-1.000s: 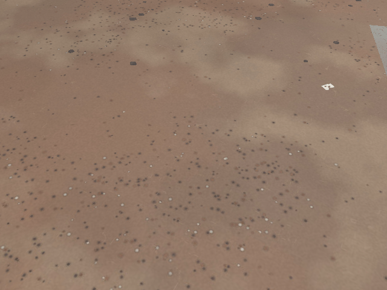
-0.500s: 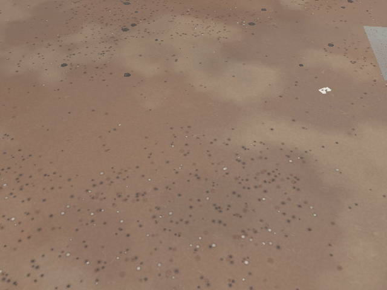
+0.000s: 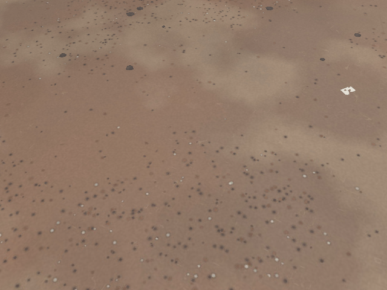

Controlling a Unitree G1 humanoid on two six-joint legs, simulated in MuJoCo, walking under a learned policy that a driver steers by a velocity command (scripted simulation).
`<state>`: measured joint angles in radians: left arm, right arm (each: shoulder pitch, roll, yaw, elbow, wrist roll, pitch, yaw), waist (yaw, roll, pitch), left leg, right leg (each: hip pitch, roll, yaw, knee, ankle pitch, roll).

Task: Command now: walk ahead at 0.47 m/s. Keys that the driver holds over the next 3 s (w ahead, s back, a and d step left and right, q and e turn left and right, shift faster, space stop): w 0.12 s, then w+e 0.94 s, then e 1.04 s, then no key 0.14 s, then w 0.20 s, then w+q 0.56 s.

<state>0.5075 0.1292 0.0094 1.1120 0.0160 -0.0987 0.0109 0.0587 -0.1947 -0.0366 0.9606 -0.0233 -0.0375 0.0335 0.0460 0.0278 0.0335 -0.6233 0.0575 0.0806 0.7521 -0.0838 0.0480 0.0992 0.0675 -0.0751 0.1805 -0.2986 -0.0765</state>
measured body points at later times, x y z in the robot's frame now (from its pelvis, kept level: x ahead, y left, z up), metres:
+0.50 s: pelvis +0.28 +0.03 +0.00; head +0.31 +0.03 +0.45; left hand +0.43 +0.24 -0.14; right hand +0.20 -0.20 -0.14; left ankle +0.22 +0.08 -0.74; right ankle +0.41 -0.14 -0.68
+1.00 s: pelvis +0.55 -0.07 +0.00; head +0.58 -0.10 +0.45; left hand +0.66 +0.18 -0.12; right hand +0.61 -0.36 -0.11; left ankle +0.74 +0.05 -0.67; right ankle +0.49 -0.08 -0.74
